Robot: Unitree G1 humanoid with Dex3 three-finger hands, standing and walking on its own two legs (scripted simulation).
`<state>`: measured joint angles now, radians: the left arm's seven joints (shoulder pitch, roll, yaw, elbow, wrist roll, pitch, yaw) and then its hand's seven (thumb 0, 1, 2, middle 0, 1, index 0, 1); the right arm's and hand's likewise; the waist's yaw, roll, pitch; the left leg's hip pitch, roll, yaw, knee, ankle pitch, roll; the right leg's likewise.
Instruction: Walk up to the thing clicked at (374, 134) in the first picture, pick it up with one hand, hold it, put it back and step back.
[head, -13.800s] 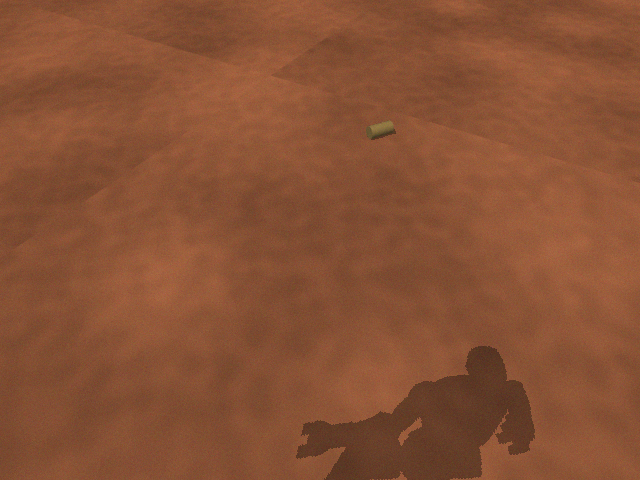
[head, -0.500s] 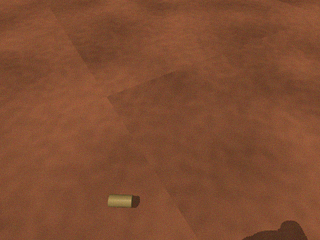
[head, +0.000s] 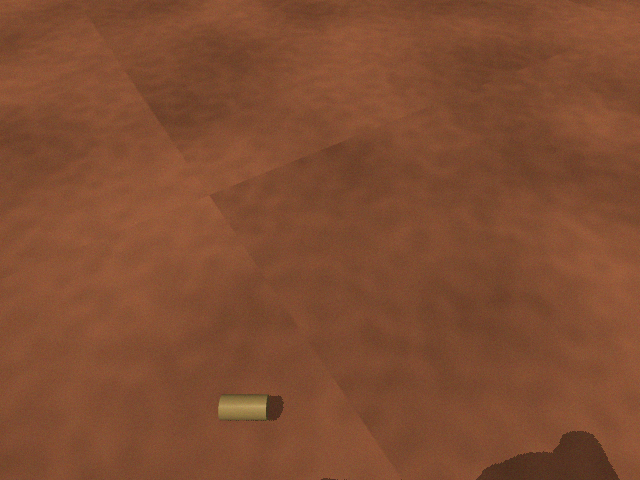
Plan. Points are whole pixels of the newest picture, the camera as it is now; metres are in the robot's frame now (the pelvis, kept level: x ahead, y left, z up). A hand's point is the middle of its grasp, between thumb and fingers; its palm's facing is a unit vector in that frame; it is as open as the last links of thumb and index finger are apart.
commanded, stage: walk up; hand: left
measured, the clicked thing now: (244, 407) +0.43 +0.24 -0.74
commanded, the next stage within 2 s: none
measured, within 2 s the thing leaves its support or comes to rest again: neither
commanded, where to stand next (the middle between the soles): +0.04 +0.00 m, yaw +0 degrees
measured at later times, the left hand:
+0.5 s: hand out of the picture +0.07 +0.28 -0.15, palm faces -0.05 -0.90 -0.43, open 7.4 cm
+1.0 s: hand out of the picture +0.09 +0.27 -0.15, palm faces -0.08 -0.92 -0.38, open 7.4 cm
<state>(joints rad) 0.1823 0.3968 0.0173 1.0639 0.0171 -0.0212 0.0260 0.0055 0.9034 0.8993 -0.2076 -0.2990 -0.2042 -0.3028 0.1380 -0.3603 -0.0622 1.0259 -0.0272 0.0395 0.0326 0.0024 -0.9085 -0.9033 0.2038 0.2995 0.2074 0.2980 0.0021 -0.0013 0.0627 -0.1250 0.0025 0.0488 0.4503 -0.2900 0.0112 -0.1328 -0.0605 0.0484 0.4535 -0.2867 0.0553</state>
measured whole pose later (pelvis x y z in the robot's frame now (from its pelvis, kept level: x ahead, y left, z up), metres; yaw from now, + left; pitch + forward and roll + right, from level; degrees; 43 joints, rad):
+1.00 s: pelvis +0.00 +0.02 +0.00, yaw -1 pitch -3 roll +0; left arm 0.15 0.34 0.01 1.00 0.03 -0.03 0.01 0.01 0.90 0.90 -0.21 -0.30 -0.21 -0.30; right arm 0.18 -0.36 -0.04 1.00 -0.01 0.03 0.02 0.00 -0.91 -0.90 0.20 0.30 0.21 0.30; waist -0.01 0.04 0.10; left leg -0.15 0.00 -0.02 0.53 -0.37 0.01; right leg -0.20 -0.02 -0.02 0.50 -0.26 0.01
